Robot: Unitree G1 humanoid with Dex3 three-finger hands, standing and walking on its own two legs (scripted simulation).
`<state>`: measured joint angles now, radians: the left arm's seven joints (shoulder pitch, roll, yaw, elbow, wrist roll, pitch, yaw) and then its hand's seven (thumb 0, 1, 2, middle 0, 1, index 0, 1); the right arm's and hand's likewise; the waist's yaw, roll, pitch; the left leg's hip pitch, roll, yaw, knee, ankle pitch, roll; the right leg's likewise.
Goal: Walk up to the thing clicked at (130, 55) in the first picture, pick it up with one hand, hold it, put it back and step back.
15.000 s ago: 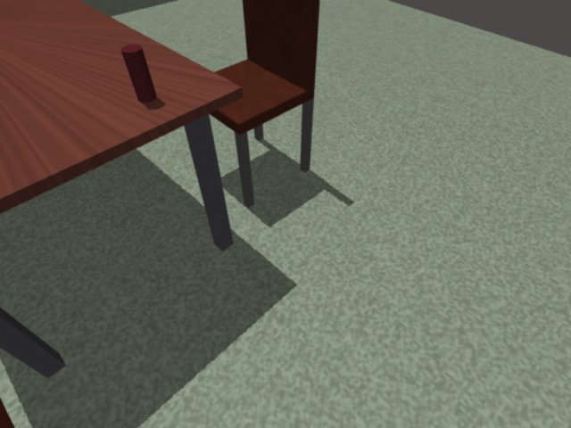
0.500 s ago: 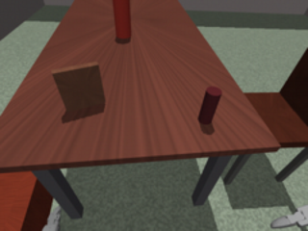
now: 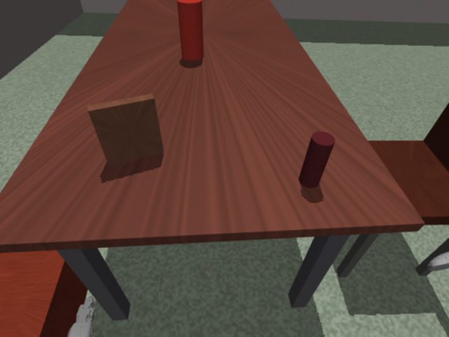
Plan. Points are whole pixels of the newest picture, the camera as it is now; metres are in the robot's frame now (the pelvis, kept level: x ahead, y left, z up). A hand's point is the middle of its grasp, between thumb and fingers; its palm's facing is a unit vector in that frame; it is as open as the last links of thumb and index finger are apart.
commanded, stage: go down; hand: right
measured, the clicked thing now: (315, 161) +0.51 -0.20 +0.04
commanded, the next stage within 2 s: none
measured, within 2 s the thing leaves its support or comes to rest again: neither
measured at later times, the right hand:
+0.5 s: hand out of the picture +0.33 -0.36 +0.15, palm faces +0.16 +0.99 +0.01, open 17.5 cm
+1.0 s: hand (446, 168) +0.38 -0.38 +0.15, palm faces +0.16 +0.99 +0.01, open 17.7 cm
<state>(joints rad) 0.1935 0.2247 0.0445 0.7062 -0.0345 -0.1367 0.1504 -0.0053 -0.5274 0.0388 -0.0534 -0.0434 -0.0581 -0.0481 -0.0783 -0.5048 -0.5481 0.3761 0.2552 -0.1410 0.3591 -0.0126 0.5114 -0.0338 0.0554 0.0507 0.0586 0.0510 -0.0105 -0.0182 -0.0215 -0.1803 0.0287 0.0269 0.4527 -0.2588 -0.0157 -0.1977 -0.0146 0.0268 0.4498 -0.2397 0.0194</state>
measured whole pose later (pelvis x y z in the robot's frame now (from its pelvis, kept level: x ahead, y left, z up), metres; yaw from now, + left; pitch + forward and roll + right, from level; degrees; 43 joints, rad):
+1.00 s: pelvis +0.00 -0.01 -0.01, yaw +1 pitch +8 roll +2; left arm 0.23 0.27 -0.06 0.64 0.00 -0.24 0.20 -0.01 -0.54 0.06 -0.06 -0.05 -0.06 -0.06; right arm -0.60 -0.84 -0.61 1.05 0.23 -0.07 0.60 -0.01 0.59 -0.04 0.04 0.05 0.05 0.05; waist 0.06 0.01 -0.07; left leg -0.40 0.00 0.02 0.54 -0.28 -0.02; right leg -0.45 -0.04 0.02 0.62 -0.31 0.01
